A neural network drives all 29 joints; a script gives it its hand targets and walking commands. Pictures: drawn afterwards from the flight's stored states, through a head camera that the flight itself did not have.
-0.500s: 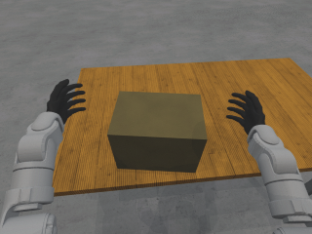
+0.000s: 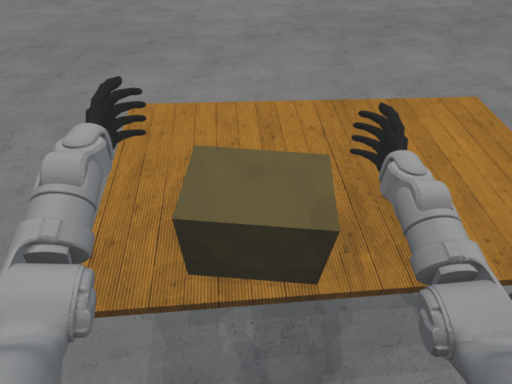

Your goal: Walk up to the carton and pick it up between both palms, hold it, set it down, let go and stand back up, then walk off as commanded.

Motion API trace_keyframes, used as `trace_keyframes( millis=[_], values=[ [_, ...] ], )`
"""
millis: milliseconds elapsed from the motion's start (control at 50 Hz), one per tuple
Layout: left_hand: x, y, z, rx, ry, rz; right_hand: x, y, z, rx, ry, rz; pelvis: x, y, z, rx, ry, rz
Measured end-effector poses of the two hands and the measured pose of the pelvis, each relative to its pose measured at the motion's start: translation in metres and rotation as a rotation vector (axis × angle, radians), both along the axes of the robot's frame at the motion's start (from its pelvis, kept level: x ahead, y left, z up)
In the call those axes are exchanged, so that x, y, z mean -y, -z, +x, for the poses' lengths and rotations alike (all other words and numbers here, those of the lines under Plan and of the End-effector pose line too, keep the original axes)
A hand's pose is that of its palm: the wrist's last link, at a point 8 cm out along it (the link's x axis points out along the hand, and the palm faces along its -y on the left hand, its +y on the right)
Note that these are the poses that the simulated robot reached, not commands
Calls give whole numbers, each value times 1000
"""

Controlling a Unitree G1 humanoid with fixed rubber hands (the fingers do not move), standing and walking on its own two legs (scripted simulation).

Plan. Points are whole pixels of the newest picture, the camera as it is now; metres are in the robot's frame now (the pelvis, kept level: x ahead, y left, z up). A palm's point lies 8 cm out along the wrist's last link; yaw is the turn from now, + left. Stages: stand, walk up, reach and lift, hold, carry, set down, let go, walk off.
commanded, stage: reach and lift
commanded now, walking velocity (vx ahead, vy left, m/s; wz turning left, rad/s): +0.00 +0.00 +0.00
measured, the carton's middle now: (256, 216) +0.41 -0.02 +0.00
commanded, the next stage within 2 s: none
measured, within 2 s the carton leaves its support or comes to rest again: neither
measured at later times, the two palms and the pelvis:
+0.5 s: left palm (121, 173) +0.44 +0.20 +0.11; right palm (368, 188) +0.40 -0.21 +0.08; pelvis -0.01 +0.00 -0.01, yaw +0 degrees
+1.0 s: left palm (137, 189) +0.44 +0.18 +0.07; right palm (366, 195) +0.41 -0.22 +0.06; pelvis -0.02 -0.01 -0.02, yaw +1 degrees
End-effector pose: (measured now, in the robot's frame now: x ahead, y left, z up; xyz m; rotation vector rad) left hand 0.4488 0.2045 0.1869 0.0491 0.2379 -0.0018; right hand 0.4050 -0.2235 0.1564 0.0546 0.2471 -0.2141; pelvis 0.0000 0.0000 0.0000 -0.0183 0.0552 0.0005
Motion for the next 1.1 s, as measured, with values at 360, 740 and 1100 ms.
trace_keyframes(
  millis=[360,740,1100],
  values=[
    [10,44,3,-37,14,13,-3,35,2,-50,10,-34,-1,1,-1,-37,9,-4],
    [7,109,-8,-12,-46,49,-15,96,1,-50,-2,-43,2,20,-12,-215,-7,-7],
    [30,120,-10,15,-16,38,-23,100,3,-28,-23,-48,10,26,-21,-270,-16,0]
  ],
)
